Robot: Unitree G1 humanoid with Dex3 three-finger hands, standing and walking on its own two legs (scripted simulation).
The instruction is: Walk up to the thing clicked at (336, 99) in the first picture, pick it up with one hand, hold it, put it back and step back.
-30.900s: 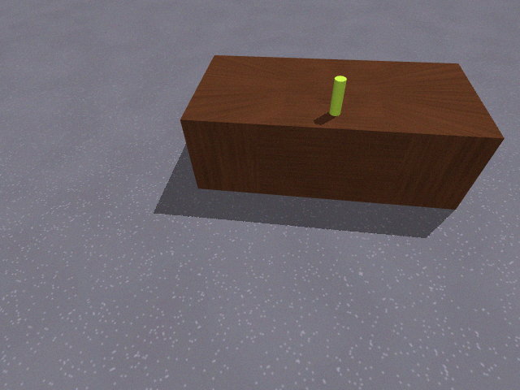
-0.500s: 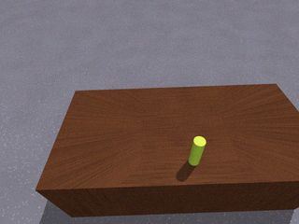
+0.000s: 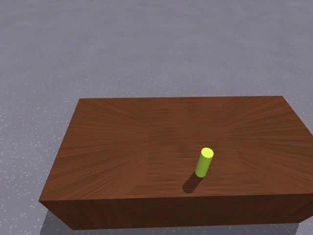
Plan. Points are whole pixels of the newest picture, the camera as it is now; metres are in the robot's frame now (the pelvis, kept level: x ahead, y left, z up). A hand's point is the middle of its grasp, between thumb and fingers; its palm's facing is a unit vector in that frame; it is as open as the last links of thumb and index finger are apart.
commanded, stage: stand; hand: right
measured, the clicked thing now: (203, 163) +0.47 -0.18 -0.24
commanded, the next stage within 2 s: step back in 1.70 s
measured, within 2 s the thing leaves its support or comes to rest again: neither
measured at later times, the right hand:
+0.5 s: hand out of the picture +0.08 -0.24 -0.15, palm faces -0.01 +0.94 -0.35, open 7.4 cm
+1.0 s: hand out of the picture +0.10 -0.23 -0.15, palm faces -0.01 +0.93 -0.36, open 7.4 cm
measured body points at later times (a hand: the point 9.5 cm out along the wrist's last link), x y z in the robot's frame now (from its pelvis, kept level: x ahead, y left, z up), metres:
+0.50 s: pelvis +0.02 +0.01 +0.00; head +0.02 +0.03 +0.45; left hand +0.07 +0.31 -0.14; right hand +0.08 -0.28 -0.13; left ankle +0.05 +0.13 -0.74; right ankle -0.01 -0.13 -0.74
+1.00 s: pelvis +0.03 +0.02 +0.00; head +0.04 +0.03 +0.45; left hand +0.09 +0.32 -0.14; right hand +0.10 -0.28 -0.12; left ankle +0.05 +0.13 -0.74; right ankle -0.01 -0.13 -0.74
